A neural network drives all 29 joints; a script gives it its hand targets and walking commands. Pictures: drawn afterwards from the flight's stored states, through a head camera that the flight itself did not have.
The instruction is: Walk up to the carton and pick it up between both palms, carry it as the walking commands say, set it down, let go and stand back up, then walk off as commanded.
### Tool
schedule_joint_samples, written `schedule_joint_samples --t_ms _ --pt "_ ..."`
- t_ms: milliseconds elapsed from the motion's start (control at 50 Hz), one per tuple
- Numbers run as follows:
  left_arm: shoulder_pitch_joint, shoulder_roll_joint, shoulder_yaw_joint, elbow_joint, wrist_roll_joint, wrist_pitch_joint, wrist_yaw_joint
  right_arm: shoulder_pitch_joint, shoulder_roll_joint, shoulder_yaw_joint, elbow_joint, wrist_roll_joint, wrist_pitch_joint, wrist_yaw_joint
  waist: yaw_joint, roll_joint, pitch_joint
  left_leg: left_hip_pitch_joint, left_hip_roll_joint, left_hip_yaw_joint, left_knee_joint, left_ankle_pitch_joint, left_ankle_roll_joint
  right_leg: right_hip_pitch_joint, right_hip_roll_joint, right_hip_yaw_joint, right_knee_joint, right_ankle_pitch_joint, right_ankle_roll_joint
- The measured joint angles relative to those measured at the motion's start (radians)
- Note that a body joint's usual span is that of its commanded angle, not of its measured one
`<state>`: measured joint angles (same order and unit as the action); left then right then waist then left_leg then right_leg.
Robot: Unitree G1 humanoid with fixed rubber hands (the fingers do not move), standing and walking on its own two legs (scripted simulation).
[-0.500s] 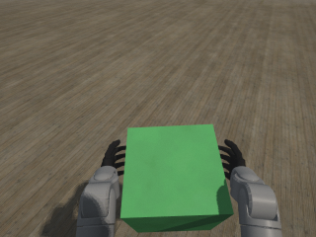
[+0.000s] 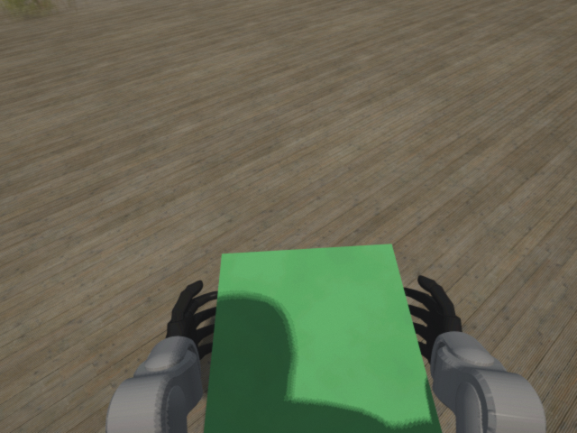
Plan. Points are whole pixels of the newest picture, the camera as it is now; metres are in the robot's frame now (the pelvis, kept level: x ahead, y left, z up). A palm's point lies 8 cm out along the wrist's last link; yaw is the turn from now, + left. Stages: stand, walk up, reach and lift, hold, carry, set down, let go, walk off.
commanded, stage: carry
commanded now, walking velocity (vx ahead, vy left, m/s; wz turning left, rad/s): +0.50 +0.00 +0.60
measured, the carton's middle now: (312, 363) +0.24 +0.01 +0.01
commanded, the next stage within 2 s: none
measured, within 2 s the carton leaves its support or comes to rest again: neither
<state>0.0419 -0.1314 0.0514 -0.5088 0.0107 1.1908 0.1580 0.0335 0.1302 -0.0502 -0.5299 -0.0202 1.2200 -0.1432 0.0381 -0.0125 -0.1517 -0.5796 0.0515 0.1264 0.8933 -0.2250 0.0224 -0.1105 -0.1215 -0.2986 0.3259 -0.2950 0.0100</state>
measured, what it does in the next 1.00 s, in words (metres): walks ahead, turning left: left foot, then right foot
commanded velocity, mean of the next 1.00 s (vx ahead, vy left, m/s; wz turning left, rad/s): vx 0.50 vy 0.00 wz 0.60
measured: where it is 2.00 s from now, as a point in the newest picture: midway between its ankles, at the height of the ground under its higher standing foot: (186, 272)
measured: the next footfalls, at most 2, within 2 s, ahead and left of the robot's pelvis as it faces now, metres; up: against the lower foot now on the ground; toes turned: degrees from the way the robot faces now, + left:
left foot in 0.20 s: +0.29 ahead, +0.09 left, +0.00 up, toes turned +15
right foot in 0.76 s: +0.68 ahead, +0.06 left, +0.00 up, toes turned +18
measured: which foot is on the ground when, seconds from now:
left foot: up 0.00-0.18, down 0.20-0.80, up 0.82-1.00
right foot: down 0.00-0.22, up 0.24-0.74, down 0.76-1.00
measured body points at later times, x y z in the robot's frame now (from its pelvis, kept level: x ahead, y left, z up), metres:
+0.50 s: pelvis +0.29 +0.07 +0.00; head +0.31 +0.09 +0.45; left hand +0.49 +0.28 +0.06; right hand +0.56 -0.02 +0.06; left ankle +0.25 +0.08 -0.75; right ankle +0.41 -0.10 -0.67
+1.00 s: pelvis +0.60 +0.12 +0.00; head +0.61 +0.11 +0.45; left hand +0.68 +0.39 +0.07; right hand +0.89 +0.16 +0.07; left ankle +0.52 +0.22 -0.68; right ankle +0.64 +0.05 -0.75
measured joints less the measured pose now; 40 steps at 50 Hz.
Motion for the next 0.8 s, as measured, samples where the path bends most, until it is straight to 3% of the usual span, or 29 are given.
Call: schedule_joint_samples --t_ms 80,140,200,220,240,280,320,500,600,700,760,800 --pt "-0.003 0.0 0.007 -0.037 -0.013 -0.01 -0.003 0.002 0.0 0.016 -0.042 -0.008 -0.01 -0.001 0.014 0.009 0.045 -0.035 0.0 0.05 -0.159 0.097 0.02 0.113 -0.015 -0.051 -0.032 -0.056 0.035" --pt "-0.001 0.0 0.01 -0.056 -0.018 -0.009 -0.006 0.009 0.001 0.025 -0.064 -0.012 -0.011 -0.003 0.01 0.007 0.07 -0.008 -0.038 0.105 -0.276 0.141 0.049 0.185 -0.039 -0.081 0.002 -0.13 0.074" --pt "0.016 -0.001 0.008 -0.072 -0.012 -0.007 -0.01 0.012 0.001 0.029 -0.071 -0.009 -0.004 -0.005 -0.011 0.022 0.082 0.098 -0.096 0.138 -0.384 0.127 0.095 0.189 -0.083 -0.072 0.233 -0.217 0.099" --pt "0.008 0.0 0.014 -0.064 -0.006 -0.006 -0.014 0.009 0.001 0.034 -0.056 -0.012 -0.012 -0.006 -0.034 0.009 0.081 0.1 -0.116 0.133 -0.35 0.08 0.134 0.142 -0.108 -0.028 0.388 -0.193 0.085" --pt "-0.006 0.001 0.017 -0.042 -0.002 -0.008 -0.017 0.003 0.001 0.031 -0.035 -0.014 -0.02 -0.007 -0.053 0.003 0.08 0.086 -0.129 0.123 -0.306 0.046 0.154 0.061 -0.098 0.061 0.565 -0.199 0.075" --pt "-0.021 0.002 0.015 0.004 0.009 -0.011 -0.02 -0.006 0.0 0.017 0.003 -0.011 -0.024 -0.008 -0.068 0.011 0.084 0.098 -0.141 0.097 -0.305 0.035 0.148 -0.117 -0.038 0.215 0.846 -0.189 0.059" --pt "-0.02 0.002 0.008 0.026 0.018 -0.016 -0.022 -0.003 0.001 0.007 0.02 -0.008 -0.025 -0.008 -0.071 0.018 0.091 0.145 -0.155 0.072 -0.361 0.036 0.147 -0.26 -0.011 0.277 0.936 -0.139 0.062" --pt "0.014 -0.002 -0.031 -0.007 0.035 -0.07 -0.033 0.043 0.005 0.001 -0.023 -0.014 -0.084 0.017 -0.052 0.017 0.097 0.372 -0.171 -0.09 -0.58 0.027 0.132 -0.585 -0.04 0.275 0.636 0.091 0.092" --pt "0.021 -0.002 -0.037 -0.044 0.034 -0.057 -0.026 0.054 0.006 0.005 -0.047 -0.01 -0.086 0.022 -0.04 0.006 0.077 0.504 -0.168 -0.174 -0.655 -0.017 0.117 -0.617 -0.026 0.245 0.48 0.196 0.089" --pt "0.024 -0.002 -0.041 -0.07 0.029 -0.037 -0.019 0.063 0.007 0.005 -0.074 -0.006 -0.07 0.021 -0.051 0.008 0.05 0.616 -0.164 -0.248 -0.677 -0.105 0.103 -0.562 0.028 0.2 0.316 0.232 0.071" --pt "0.018 -0.001 -0.047 -0.074 0.021 -0.029 -0.019 0.066 0.008 -0.003 -0.102 -0.003 -0.051 0.015 -0.071 0.019 0.038 0.633 -0.171 -0.273 -0.55 -0.213 0.091 -0.439 0.059 0.157 0.176 0.244 0.058" --pt "-0.005 0.001 -0.06 -0.019 0.024 -0.046 -0.02 0.048 0.004 -0.028 -0.09 -0.005 -0.037 0.013 -0.07 0.063 0.04 0.515 -0.147 -0.221 -0.234 -0.195 0.064 -0.405 0.062 0.101 0.211 0.2 -0.038"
